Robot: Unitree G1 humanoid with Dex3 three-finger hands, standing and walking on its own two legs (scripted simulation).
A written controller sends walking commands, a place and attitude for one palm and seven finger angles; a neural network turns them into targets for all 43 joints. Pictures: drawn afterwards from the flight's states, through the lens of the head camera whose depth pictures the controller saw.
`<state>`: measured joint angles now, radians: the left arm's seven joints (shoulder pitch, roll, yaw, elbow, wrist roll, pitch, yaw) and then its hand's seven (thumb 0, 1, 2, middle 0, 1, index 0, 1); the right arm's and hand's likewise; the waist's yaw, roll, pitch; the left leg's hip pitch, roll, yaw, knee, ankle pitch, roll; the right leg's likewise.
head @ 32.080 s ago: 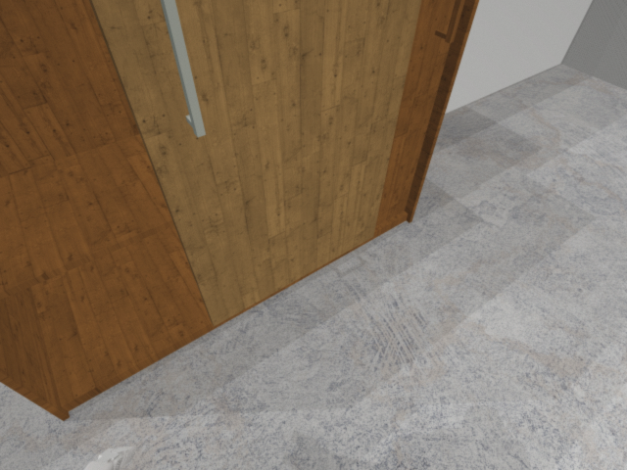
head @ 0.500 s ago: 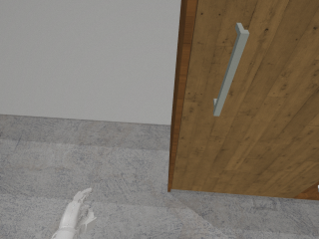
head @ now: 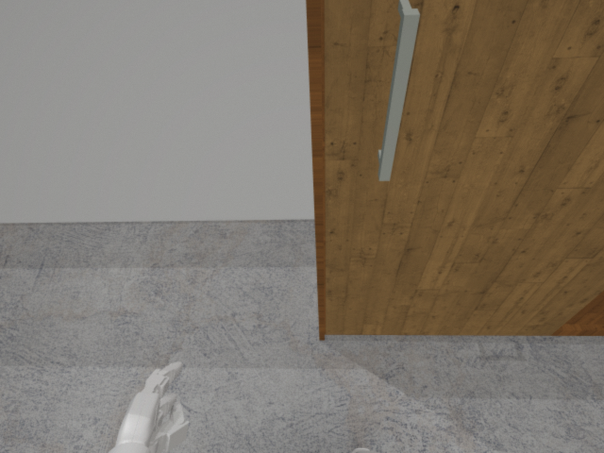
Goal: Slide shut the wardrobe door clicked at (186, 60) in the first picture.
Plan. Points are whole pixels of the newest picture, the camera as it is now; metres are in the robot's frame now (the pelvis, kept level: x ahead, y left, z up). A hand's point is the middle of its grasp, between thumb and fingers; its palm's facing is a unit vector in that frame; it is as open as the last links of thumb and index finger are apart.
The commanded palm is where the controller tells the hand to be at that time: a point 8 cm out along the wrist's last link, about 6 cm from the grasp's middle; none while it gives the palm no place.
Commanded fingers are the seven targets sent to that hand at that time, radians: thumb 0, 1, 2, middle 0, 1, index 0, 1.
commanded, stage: step back with the hand held close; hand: right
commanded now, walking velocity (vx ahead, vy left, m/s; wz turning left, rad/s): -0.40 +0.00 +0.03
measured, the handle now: (392, 102) +0.54 -0.12 +0.18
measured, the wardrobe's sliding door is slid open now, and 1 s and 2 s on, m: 0.00 0.00 0.00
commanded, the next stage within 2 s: stop stepping back and stand still in 0.44 s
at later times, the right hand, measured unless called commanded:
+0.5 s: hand out of the picture +0.11 -0.27 +0.16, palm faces +0.42 +0.79 -0.44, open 7.4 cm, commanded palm +0.02 -0.30 +0.19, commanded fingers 0.00 -0.90 -0.90 0.20 0.30 0.20 0.30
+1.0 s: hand out of the picture +0.02 -0.26 +0.17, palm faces +0.42 +0.82 -0.39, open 7.5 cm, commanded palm -0.04 -0.29 +0.19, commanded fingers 0.00 -0.90 -0.90 0.20 0.30 0.20 0.30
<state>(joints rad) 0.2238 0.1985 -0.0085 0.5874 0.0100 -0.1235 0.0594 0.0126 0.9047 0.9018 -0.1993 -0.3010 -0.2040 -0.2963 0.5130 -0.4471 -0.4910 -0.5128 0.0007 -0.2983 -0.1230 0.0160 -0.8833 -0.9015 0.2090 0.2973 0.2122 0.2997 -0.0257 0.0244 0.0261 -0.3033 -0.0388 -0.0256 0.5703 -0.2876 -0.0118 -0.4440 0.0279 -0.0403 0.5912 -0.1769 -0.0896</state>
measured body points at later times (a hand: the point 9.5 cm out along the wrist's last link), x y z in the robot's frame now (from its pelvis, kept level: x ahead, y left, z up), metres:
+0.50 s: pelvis -0.10 +0.00 +0.00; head -0.06 -0.04 +0.44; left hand +0.08 +0.25 -0.06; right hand +0.08 -0.31 +0.18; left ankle -0.01 +0.13 -0.72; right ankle -0.09 -0.12 -0.73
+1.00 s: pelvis -0.18 +0.00 +0.01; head -0.22 -0.03 +0.46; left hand -0.05 +0.25 -0.06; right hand -0.01 -0.30 +0.19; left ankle -0.16 +0.10 -0.70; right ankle -0.15 -0.11 -0.73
